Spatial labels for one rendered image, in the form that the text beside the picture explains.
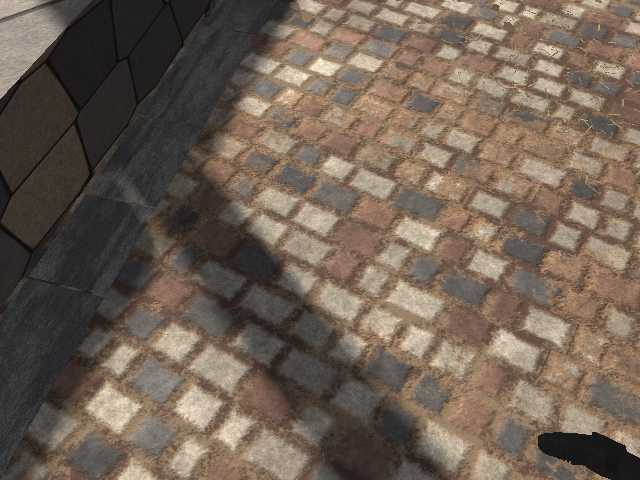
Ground robot right hand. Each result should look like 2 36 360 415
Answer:
538 432 640 480

